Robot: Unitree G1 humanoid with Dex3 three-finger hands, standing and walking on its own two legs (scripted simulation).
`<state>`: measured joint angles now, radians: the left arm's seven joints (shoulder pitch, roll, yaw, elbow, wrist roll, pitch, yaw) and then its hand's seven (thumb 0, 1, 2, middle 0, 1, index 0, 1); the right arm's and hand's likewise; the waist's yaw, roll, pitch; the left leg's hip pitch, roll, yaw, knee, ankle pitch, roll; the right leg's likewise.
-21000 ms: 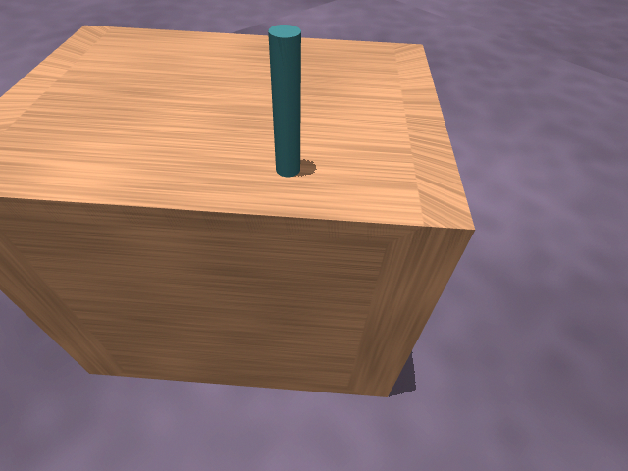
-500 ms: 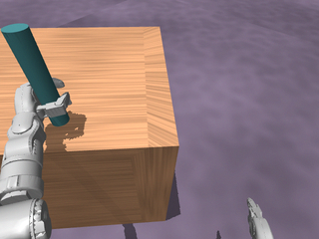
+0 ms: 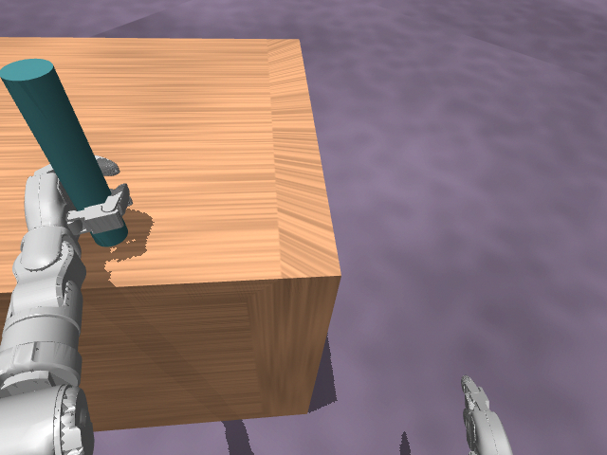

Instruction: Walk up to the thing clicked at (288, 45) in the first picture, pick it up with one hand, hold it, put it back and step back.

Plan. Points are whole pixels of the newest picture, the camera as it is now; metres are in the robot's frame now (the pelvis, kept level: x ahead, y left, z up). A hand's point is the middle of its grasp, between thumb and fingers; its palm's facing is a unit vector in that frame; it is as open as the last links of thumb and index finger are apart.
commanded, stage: lower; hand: left
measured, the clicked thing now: (77, 169) +0.42 +0.26 +0.16
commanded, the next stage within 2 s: loosen in 0.06 s
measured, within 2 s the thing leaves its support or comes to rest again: neither
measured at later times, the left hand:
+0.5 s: hand (100, 193) +0.42 +0.25 +0.12, palm faces +0.29 -0.96 +0.00, open 6.6 cm
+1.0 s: hand (84, 181) +0.43 +0.26 +0.13, palm faces +0.34 -0.94 +0.00, open 13.8 cm
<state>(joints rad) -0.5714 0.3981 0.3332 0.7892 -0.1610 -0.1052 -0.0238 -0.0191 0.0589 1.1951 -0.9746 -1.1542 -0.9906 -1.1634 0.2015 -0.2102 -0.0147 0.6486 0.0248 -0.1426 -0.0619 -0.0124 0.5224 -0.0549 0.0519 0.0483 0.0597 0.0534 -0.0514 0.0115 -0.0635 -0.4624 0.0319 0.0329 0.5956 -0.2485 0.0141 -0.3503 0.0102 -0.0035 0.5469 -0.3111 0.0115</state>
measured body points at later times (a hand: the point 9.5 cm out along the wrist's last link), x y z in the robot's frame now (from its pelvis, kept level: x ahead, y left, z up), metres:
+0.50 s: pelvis +0.00 +0.00 -0.01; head +0.03 +0.02 +0.44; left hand +0.40 +0.30 +0.12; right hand +0.16 -0.24 -0.08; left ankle +0.03 +0.11 -0.73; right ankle -0.02 -0.13 -0.73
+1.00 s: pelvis +0.00 +0.00 -0.01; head +0.03 +0.01 +0.44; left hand +0.40 +0.31 +0.13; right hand +0.15 -0.26 -0.08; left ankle +0.03 +0.11 -0.73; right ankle -0.02 -0.13 -0.73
